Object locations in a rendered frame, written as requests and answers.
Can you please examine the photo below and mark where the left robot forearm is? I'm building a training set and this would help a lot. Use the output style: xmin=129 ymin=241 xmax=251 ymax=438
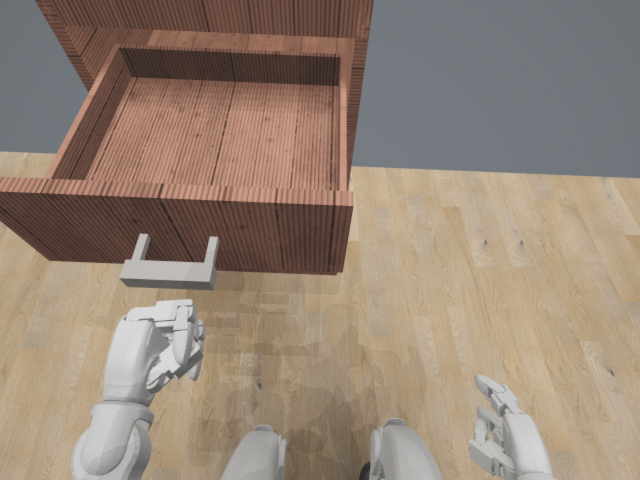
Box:
xmin=71 ymin=401 xmax=154 ymax=480

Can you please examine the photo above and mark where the robot left shin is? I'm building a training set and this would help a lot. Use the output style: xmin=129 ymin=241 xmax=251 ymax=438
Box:
xmin=243 ymin=425 xmax=274 ymax=438

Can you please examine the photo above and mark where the handle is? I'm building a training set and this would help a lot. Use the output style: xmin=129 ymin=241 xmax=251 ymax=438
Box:
xmin=119 ymin=234 xmax=219 ymax=290

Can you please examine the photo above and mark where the cabinet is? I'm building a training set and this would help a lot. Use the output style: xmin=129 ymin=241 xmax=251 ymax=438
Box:
xmin=35 ymin=0 xmax=374 ymax=275

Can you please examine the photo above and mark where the robot left hand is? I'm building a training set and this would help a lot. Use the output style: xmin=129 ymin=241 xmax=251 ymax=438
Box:
xmin=103 ymin=299 xmax=206 ymax=407

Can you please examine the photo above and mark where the robot right hand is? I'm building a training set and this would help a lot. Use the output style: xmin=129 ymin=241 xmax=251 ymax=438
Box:
xmin=469 ymin=374 xmax=553 ymax=480

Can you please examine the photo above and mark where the left robot thigh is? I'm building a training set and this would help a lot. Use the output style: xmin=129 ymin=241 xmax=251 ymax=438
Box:
xmin=220 ymin=430 xmax=287 ymax=480

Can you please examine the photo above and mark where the drawer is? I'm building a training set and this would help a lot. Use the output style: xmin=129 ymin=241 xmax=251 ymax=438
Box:
xmin=0 ymin=44 xmax=353 ymax=273

